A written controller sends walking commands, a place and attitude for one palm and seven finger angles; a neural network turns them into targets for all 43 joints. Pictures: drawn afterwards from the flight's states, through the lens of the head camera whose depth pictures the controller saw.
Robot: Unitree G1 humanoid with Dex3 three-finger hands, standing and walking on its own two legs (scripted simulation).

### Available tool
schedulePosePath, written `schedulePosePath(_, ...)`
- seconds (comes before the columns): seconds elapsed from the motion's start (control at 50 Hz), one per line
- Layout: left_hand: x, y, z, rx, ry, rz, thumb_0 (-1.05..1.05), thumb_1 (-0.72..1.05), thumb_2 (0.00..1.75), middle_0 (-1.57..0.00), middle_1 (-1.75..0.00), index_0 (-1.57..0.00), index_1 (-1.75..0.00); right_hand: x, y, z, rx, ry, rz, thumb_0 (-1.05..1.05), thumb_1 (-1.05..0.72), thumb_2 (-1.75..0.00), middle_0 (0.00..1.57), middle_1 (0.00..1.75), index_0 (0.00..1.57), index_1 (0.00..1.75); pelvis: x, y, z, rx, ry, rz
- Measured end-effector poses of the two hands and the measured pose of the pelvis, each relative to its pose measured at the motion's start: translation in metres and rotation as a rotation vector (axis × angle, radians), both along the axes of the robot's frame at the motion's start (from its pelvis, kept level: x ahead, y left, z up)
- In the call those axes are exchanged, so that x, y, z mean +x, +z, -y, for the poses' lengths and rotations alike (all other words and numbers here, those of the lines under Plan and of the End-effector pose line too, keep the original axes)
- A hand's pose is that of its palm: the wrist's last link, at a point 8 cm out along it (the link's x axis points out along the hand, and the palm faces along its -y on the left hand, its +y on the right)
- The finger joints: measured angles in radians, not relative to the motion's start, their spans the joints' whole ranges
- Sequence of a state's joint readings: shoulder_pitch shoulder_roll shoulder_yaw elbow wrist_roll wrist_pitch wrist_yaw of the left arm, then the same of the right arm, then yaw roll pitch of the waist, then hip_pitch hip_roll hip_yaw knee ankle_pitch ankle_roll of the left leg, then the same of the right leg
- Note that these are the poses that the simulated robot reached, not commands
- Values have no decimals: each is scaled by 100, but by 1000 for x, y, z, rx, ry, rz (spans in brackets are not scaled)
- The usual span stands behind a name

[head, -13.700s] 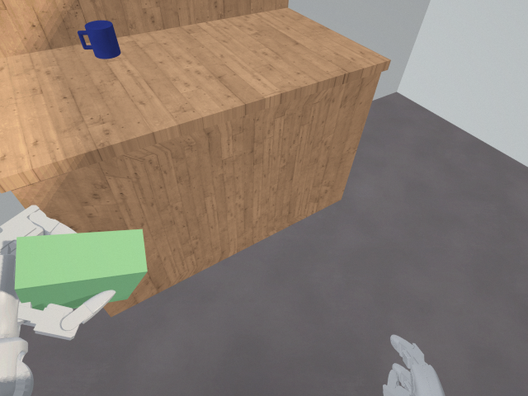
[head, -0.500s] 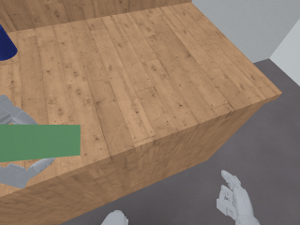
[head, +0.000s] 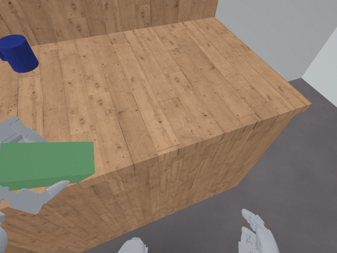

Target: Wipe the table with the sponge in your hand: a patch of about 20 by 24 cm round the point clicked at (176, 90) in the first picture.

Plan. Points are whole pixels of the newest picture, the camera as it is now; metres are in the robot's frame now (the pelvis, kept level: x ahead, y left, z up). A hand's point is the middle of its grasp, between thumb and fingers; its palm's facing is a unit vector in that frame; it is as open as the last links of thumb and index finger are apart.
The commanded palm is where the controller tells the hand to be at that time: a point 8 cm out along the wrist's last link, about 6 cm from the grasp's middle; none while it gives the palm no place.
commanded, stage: shuffle to correct the standing spot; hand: left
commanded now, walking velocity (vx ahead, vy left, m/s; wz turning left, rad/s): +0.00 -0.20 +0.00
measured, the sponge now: (60, 166) +0.23 +0.20 +0.16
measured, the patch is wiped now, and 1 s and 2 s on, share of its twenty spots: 0.00 0.00 0.00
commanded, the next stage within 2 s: come to a stop and stand still in 0.18 s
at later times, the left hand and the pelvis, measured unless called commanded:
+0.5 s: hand (74, 148) +0.25 +0.18 +0.17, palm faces +0.33 -0.82 -0.46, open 9.2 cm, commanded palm +0.20 +0.23 +0.19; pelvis +0.04 -0.05 +0.00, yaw +0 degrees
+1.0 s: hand (29, 146) +0.24 +0.25 +0.19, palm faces +0.43 -0.81 -0.40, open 9.2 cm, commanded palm +0.17 +0.26 +0.19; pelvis +0.00 -0.01 +0.00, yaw -2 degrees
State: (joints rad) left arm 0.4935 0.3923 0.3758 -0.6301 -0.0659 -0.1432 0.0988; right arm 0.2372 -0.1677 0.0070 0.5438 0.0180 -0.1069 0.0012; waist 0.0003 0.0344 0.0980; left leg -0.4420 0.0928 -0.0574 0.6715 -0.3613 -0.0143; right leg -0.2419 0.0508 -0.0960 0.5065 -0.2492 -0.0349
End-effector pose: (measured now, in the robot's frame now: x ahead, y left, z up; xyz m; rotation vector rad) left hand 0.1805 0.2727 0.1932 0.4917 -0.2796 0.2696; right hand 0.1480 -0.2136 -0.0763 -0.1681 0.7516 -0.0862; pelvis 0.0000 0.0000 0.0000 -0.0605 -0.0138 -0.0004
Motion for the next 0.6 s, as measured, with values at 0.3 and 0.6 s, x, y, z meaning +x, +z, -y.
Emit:
schedulePosePath(0.3, 29, -5, 26, 12, 20, 6, -1, -43, 105, -81, -140, -81, -140, 12, -1, 44, -23, -25, -6, 1, -90, -90, 20, 30, 20, 30, 14, -3, 32, 34, -18, -4)
schedulePosePath(0.6, 45, -5, 38, 24, 117, -48, -1, -43, 105, -81, -140, -82, -140, 53, 1, 78, -38, -58, -5, 1, -90, -90, 20, 30, 20, 30, 44, 5, 53, 69, 3, -11)
